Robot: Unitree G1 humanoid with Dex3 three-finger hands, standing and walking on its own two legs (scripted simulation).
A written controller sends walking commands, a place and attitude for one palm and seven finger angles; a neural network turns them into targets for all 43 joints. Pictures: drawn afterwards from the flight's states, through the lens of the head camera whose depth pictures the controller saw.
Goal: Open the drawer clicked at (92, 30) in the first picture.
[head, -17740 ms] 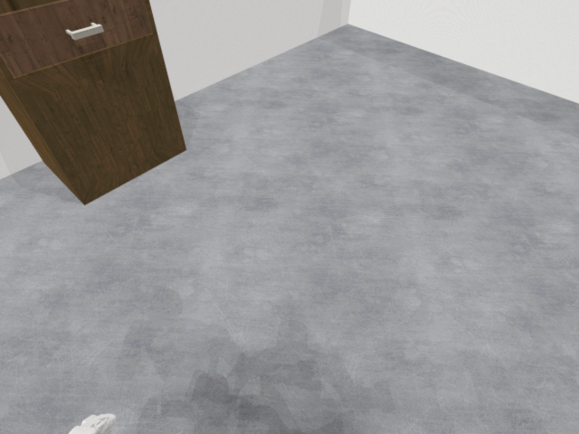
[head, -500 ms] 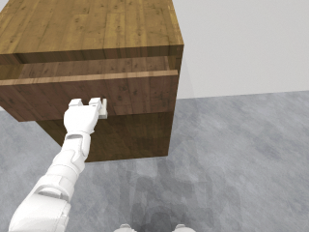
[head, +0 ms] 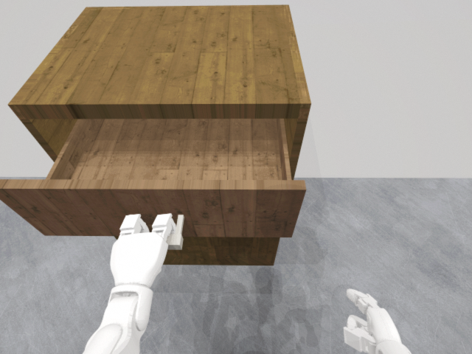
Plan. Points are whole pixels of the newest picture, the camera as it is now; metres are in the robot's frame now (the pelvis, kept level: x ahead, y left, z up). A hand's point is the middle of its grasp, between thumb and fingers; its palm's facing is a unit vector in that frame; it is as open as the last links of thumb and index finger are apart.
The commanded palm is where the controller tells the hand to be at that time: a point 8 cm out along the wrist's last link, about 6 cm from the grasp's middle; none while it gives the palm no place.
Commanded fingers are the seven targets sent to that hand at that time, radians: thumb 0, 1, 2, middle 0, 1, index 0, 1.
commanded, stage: pull the drawer open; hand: left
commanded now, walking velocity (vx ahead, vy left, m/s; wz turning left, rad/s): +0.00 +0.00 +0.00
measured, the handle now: (153, 231) +0.33 +0.18 -0.01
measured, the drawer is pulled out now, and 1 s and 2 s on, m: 0.17 0.30 0.30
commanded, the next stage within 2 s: open the thumb to release the handle in 1.32 s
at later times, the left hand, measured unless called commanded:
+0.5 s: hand (151, 273) +0.26 +0.17 -0.03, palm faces -0.04 -0.11 -0.99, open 5.6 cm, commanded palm +0.20 +0.18 +0.02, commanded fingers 0.00 0.90 0.90 -0.40 -1.35 -0.40 -1.35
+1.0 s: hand (138, 345) +0.15 +0.16 -0.03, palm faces -0.01 -0.14 -0.99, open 5.7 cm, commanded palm +0.11 +0.18 +0.02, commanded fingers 0.00 0.90 0.90 -0.40 -1.35 -0.40 -1.35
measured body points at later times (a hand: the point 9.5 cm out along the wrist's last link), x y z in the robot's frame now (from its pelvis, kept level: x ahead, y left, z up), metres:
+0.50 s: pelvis -0.02 -0.03 +0.00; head +0.02 -0.05 +0.45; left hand +0.26 +0.17 +0.02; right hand +0.12 -0.27 -0.12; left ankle -0.03 +0.10 -0.70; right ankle -0.06 -0.10 -0.70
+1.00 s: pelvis -0.03 -0.03 -0.02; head +0.01 -0.06 +0.43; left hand +0.15 +0.17 +0.03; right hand +0.19 -0.23 -0.11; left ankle -0.03 +0.10 -0.70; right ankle -0.06 -0.10 -0.70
